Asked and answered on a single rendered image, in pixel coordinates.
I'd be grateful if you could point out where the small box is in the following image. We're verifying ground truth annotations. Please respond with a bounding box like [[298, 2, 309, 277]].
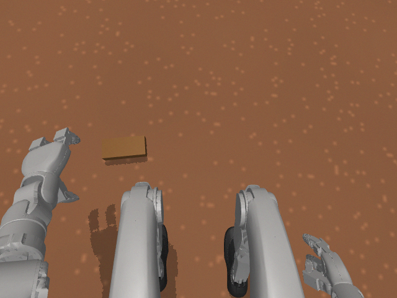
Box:
[[102, 135, 147, 160]]

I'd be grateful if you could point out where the left robot hand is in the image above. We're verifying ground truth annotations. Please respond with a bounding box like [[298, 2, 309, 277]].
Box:
[[21, 127, 81, 204]]

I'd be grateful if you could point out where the left robot arm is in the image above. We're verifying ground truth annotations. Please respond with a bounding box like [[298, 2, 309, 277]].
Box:
[[0, 172, 60, 298]]

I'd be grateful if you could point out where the right robot foot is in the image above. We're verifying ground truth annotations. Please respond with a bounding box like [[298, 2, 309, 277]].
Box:
[[224, 227, 248, 298]]

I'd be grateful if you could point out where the right robot hand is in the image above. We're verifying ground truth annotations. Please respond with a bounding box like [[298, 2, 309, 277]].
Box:
[[302, 233, 353, 295]]

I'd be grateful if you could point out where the right robot arm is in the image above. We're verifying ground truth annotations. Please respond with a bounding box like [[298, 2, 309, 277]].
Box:
[[331, 283, 364, 298]]

